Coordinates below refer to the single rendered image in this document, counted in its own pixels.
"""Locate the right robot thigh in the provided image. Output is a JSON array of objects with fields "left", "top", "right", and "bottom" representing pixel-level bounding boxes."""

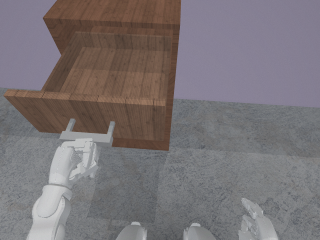
[{"left": 183, "top": 226, "right": 216, "bottom": 240}]

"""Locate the robot right shin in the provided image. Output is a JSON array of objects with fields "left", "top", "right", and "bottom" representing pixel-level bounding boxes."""
[{"left": 190, "top": 223, "right": 201, "bottom": 227}]

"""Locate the cabinet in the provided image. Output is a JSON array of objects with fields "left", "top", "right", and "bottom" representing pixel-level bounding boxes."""
[{"left": 43, "top": 0, "right": 181, "bottom": 151}]

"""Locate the handle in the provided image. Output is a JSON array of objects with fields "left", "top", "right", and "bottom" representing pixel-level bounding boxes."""
[{"left": 59, "top": 118, "right": 115, "bottom": 147}]

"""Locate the robot right hand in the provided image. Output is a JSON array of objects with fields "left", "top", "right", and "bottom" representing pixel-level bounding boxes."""
[{"left": 238, "top": 198, "right": 279, "bottom": 240}]

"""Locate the drawer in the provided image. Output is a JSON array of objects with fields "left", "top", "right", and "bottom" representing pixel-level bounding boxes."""
[{"left": 3, "top": 31, "right": 172, "bottom": 141}]

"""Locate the robot left forearm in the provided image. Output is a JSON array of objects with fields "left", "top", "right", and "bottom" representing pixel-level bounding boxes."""
[{"left": 26, "top": 184, "right": 73, "bottom": 240}]

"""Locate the robot left hand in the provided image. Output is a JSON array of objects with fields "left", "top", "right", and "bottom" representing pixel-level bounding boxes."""
[{"left": 48, "top": 138, "right": 99, "bottom": 189}]

